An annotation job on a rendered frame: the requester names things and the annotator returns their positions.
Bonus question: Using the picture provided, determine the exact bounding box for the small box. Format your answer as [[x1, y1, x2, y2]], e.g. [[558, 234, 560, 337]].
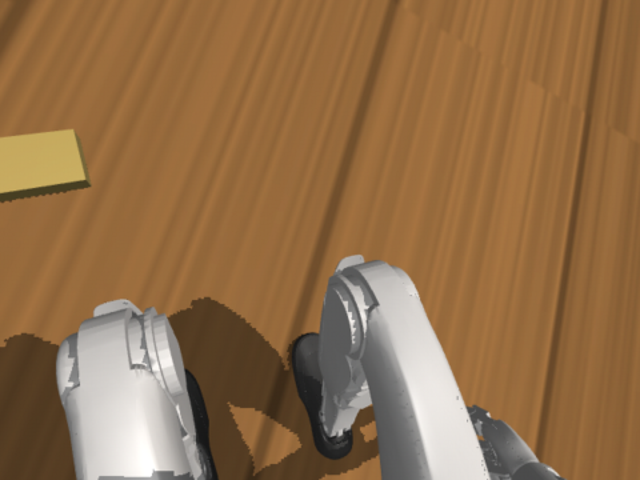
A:
[[0, 129, 92, 202]]

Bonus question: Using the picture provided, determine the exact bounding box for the right robot arm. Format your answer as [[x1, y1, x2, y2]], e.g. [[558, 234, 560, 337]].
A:
[[511, 462, 567, 480]]

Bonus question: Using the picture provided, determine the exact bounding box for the left robot foot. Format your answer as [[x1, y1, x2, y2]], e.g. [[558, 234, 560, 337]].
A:
[[184, 368, 218, 480]]

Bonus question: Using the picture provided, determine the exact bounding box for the right robot hand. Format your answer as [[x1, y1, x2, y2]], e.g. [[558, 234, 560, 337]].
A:
[[466, 405, 539, 480]]

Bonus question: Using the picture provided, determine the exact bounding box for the right robot foot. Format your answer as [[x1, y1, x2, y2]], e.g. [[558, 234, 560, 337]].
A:
[[292, 333, 353, 460]]

